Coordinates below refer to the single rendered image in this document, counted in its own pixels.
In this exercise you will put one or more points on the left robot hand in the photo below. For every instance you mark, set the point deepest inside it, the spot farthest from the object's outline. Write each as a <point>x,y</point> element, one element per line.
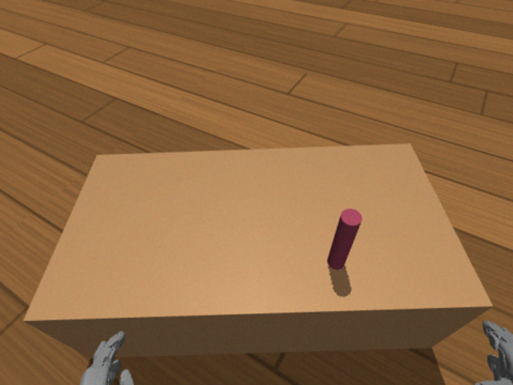
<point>104,369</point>

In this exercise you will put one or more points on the can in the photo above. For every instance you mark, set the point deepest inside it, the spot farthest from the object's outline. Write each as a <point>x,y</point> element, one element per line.
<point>346,232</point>

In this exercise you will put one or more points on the right robot hand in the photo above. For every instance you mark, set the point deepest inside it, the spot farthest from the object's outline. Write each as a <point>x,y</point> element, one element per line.
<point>501,340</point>

